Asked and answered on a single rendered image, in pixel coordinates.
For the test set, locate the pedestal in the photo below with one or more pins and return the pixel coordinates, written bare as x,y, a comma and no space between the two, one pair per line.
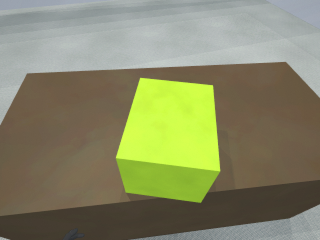
61,134

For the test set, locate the robot left hand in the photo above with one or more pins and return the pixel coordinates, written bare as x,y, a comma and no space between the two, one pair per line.
72,234

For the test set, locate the carton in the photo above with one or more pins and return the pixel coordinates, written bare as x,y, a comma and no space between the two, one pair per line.
169,147

